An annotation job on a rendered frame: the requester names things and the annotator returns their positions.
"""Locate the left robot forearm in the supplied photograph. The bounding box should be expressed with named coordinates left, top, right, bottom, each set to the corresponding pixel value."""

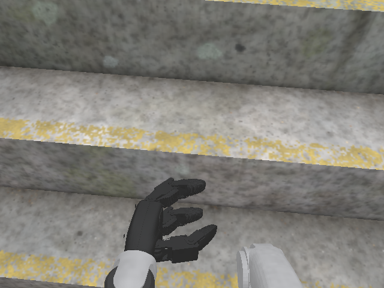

left=104, top=250, right=157, bottom=288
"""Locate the robot right thigh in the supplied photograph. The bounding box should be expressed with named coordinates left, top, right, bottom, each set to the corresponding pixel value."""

left=236, top=244, right=304, bottom=288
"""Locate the robot left hand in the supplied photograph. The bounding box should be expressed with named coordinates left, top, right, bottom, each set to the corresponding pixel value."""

left=124, top=178, right=217, bottom=263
